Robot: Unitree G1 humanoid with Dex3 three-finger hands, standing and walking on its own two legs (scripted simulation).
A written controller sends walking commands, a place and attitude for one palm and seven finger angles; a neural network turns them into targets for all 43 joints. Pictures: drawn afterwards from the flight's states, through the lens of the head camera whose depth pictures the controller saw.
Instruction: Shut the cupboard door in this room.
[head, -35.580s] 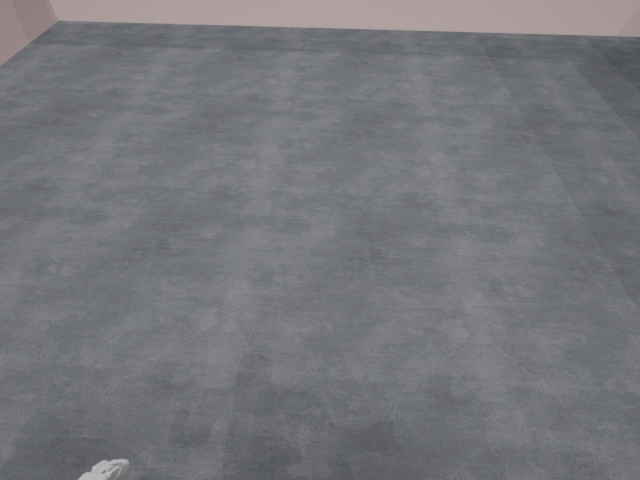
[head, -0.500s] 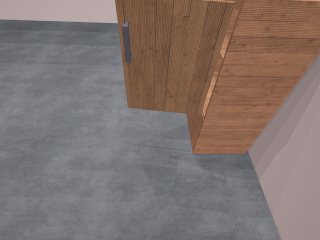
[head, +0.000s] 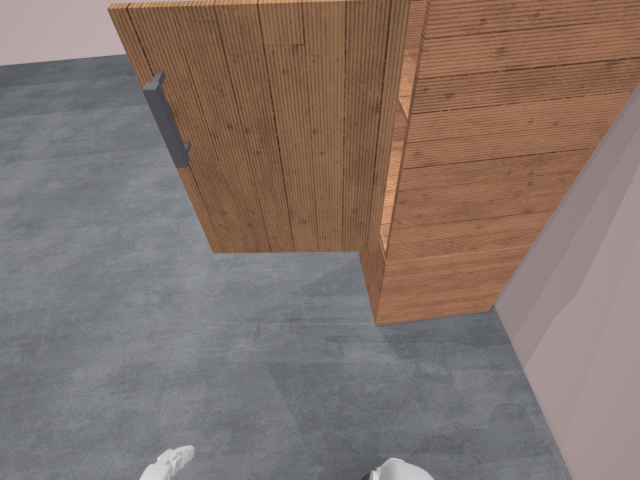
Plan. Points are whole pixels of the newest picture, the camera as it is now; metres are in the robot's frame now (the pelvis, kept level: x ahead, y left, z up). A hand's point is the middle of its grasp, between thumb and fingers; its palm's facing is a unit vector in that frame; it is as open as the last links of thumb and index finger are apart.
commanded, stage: take the last steps up to it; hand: left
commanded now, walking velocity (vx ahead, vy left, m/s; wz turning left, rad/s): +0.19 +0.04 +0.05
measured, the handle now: (171, 121) +0.64 +0.28 +0.08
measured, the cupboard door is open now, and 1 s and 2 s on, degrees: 82 82 82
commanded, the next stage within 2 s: come to a stop and stand still in 0.16 s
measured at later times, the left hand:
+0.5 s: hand out of the picture +0.09 +0.19 -0.17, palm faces +0.09 -0.99 -0.14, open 7.4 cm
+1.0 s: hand out of the picture +0.14 +0.16 -0.15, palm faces +0.03 -0.98 -0.21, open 7.3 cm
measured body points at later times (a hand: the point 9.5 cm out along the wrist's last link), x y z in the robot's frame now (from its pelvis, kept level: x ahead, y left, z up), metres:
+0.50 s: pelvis +0.12 +0.03 +0.02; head +0.15 +0.05 +0.47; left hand +0.09 +0.24 -0.15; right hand +0.22 -0.18 -0.13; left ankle +0.15 +0.14 -0.72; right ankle +0.08 -0.08 -0.71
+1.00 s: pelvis +0.10 -0.02 +0.02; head +0.11 -0.03 +0.47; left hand +0.14 +0.21 -0.14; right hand +0.11 -0.26 -0.14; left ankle +0.09 +0.11 -0.72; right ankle +0.09 -0.12 -0.72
